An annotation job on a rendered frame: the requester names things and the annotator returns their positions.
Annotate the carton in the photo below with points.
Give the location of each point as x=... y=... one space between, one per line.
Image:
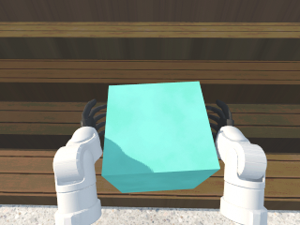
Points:
x=157 y=137

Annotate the left robot forearm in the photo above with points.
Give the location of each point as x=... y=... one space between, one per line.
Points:
x=75 y=179

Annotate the robot right hand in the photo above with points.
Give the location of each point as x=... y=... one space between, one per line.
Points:
x=225 y=118

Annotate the right robot forearm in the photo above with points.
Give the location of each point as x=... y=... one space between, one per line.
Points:
x=244 y=174

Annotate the robot left hand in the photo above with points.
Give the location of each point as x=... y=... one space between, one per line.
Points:
x=88 y=118

